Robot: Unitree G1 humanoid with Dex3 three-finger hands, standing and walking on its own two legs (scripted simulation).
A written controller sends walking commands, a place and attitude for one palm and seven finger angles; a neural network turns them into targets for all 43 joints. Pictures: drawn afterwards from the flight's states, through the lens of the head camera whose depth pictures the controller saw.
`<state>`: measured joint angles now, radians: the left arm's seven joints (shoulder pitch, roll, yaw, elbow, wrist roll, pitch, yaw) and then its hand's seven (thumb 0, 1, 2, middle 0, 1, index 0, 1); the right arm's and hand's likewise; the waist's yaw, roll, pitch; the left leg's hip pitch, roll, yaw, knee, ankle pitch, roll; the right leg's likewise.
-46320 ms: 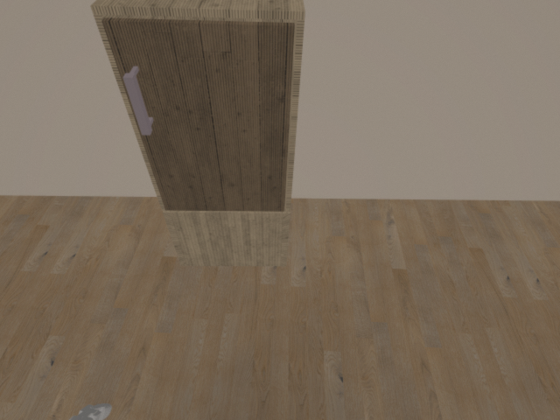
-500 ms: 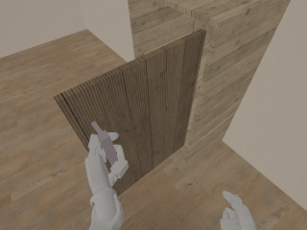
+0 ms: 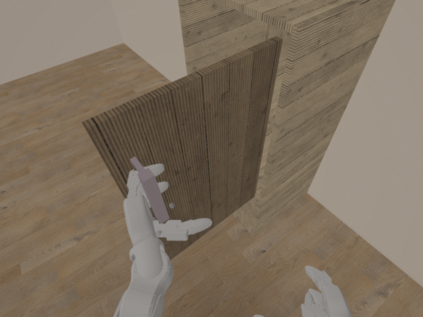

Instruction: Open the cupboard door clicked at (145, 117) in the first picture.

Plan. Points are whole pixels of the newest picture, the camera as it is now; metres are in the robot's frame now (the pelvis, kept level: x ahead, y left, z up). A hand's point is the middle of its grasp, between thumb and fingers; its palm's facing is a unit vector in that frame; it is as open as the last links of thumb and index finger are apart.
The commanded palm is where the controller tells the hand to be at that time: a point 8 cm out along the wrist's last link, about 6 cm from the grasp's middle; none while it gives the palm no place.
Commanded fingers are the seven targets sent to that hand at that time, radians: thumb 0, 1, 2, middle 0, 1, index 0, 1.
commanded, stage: open thumb and fingers to let go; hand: left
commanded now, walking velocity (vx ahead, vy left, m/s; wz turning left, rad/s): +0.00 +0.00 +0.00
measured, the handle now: (149, 191) +0.33 +0.14 +0.07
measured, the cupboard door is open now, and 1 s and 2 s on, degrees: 90 93 91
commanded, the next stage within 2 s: slide the hand sideways off the handle in 0.24 s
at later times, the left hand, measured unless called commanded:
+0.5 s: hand (166, 223) +0.27 +0.10 +0.06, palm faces +0.01 -0.99 -0.14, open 15.6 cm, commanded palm +0.24 +0.14 +0.06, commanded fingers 0.00 -0.50 0.30 -0.15 -0.30 -0.15 -0.30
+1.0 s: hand (156, 234) +0.25 +0.11 +0.07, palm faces -0.10 -0.99 -0.03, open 16.0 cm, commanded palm +0.21 +0.19 +0.06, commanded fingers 0.00 -0.50 0.30 -0.15 -0.30 -0.15 -0.30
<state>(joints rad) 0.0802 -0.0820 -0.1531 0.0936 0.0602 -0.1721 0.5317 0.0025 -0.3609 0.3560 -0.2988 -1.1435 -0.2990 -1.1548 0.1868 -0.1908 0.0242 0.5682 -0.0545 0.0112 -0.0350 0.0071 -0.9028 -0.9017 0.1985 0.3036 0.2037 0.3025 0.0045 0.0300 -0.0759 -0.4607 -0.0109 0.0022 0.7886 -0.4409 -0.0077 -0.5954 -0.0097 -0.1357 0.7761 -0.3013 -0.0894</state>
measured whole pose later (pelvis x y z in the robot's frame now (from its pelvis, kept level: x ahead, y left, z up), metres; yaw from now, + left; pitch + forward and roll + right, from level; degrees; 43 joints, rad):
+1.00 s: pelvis +0.01 +0.03 +0.00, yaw -2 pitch +7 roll +1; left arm 0.34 0.10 -0.15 -0.15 -0.06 -0.20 0.01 -0.01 -0.50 0.30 -0.22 -0.33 -0.22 -0.34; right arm 0.25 -0.21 0.06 0.46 0.00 -0.08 -0.02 0.01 -0.90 -0.90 0.20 0.30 0.20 0.30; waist 0.01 0.02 -0.07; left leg -0.46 -0.02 0.05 0.82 -0.48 0.03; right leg -0.61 -0.01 -0.09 0.81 -0.32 -0.05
